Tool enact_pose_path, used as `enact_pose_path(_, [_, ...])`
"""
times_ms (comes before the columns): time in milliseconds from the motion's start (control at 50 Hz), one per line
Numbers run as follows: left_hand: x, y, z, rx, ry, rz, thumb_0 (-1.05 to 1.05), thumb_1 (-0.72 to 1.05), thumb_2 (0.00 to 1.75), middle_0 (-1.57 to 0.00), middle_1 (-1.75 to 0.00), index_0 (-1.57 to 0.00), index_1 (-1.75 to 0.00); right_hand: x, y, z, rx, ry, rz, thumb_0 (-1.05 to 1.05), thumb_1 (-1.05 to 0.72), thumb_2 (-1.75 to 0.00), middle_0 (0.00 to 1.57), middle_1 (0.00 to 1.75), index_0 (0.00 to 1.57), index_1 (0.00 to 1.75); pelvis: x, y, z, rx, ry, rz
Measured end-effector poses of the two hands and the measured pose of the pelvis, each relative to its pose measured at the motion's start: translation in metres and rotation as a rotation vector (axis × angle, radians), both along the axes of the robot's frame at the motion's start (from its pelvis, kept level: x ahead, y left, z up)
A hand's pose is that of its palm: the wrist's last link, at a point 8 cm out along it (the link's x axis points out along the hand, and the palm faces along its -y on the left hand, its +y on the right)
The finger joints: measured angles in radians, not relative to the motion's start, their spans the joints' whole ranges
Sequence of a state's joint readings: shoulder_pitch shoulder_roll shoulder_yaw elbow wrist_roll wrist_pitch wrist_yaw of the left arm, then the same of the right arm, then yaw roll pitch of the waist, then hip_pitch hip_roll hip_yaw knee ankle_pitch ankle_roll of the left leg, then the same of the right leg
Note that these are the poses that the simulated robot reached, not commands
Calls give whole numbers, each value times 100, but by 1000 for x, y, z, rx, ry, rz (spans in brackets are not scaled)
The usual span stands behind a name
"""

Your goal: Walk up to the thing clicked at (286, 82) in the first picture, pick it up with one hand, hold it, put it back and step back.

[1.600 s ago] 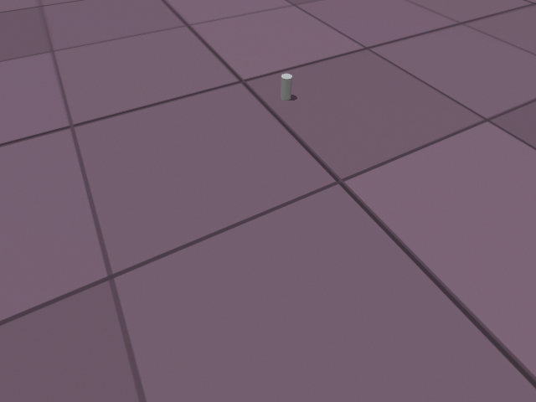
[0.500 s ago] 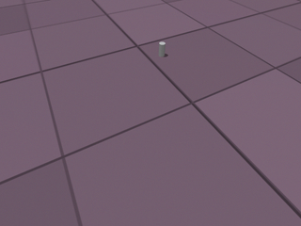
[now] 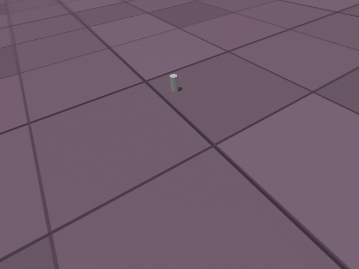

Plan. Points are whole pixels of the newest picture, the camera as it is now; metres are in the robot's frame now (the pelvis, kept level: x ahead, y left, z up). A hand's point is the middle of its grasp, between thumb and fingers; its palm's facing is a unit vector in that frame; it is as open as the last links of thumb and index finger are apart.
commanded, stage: walk up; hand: left
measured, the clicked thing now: (174, 82) +1.99 +0.20 -0.69
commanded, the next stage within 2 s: none
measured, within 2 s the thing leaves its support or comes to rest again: neither
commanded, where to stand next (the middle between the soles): +1.62 +0.00 m, yaw -3 degrees
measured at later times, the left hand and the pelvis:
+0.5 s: hand (100, 202) +0.36 +0.29 -0.14, palm faces -0.08 -0.93 -0.36, open 7.4 cm; pelvis +0.30 +0.02 +0.00, yaw -2 degrees
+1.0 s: hand (134, 136) +0.62 +0.23 -0.11, palm faces -0.01 -0.91 -0.41, open 7.4 cm; pelvis +0.59 -0.05 +0.01, yaw -3 degrees
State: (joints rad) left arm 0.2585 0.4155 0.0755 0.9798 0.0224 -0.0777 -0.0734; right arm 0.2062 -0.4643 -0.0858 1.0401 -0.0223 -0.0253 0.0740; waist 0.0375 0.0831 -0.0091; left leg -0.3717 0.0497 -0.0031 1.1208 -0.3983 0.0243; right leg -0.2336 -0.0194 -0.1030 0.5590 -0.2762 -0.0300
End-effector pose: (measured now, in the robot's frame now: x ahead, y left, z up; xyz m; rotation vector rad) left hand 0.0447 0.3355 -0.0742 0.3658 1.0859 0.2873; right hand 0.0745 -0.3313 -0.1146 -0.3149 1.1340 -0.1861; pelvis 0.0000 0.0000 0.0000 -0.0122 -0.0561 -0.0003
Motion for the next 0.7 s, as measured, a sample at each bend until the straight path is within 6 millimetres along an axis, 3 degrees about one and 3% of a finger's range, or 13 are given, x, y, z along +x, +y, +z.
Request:
enact_pose_path(80, [7,-17,-4,-36,74,23,1,90,89,-21,-30,-20,-30,62,8,19,45,-82,49,1,-91,-90,20,30,20,30,36,-8,11,-2,-1,-10])
enact_pose_path(140, [24,-23,-11,-57,114,31,1,90,89,-21,-30,-21,-30,100,10,26,49,-87,68,0,-91,-90,21,30,20,30,66,-11,13,-8,10,-11])
enact_pose_path(220, [64,-21,-21,-76,148,27,1,90,89,-21,-30,-21,-30,152,9,30,24,-58,87,0,-90,-90,21,30,20,30,114,-9,9,-17,31,-7])
enact_pose_path(300, [118,-8,-38,-84,165,30,1,90,89,-21,-30,-21,-30,215,14,25,-15,-43,100,1,-90,-90,21,30,20,30,171,2,-4,-26,49,4])
enact_pose_path(360, [166,5,-52,-77,185,33,1,90,89,-21,-30,-21,-30,266,26,20,-40,-60,104,1,-91,-90,21,30,20,30,215,12,-13,28,57,5])
enact_pose_path(420, [221,5,-50,-76,191,-3,1,90,89,-21,-30,-20,-30,300,37,23,-31,-121,83,0,-91,-90,21,30,20,30,251,19,-10,19,55,-10])
enact_pose_path(540, [363,-2,-22,-65,44,-118,1,90,89,-21,-30,-20,-30,317,32,28,-13,-94,-21,0,-90,-90,21,30,21,30,325,14,5,40,29,-28])
enact_pose_path(620, [450,-15,-6,-48,-47,-183,1,90,89,-20,-30,-20,-30,330,15,16,-4,-20,-60,0,-90,-90,21,30,21,30,375,3,3,60,17,-42])
enact_pose_path(700, [524,-33,-1,-10,-86,-220,1,90,89,-20,-30,-20,-30,364,-11,-8,12,15,-86,0,-90,-90,21,30,21,30,430,-17,-11,66,8,-42])
